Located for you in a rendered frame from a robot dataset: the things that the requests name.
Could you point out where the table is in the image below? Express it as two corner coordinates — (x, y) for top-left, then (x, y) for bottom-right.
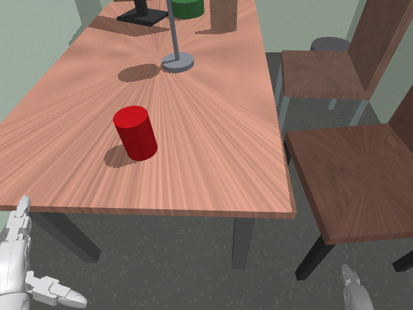
(0, 0), (297, 270)

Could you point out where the left robot arm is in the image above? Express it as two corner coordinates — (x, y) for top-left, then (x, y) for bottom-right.
(0, 292), (30, 310)

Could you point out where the right robot hand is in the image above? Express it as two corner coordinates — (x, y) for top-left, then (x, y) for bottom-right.
(341, 264), (374, 310)

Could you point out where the chair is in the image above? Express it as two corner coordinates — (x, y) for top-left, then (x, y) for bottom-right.
(284, 85), (413, 281)
(274, 0), (413, 133)

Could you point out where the desk lamp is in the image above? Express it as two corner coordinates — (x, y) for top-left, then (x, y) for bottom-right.
(162, 0), (194, 73)

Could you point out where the left robot hand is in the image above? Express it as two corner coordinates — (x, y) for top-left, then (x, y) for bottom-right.
(0, 195), (87, 308)

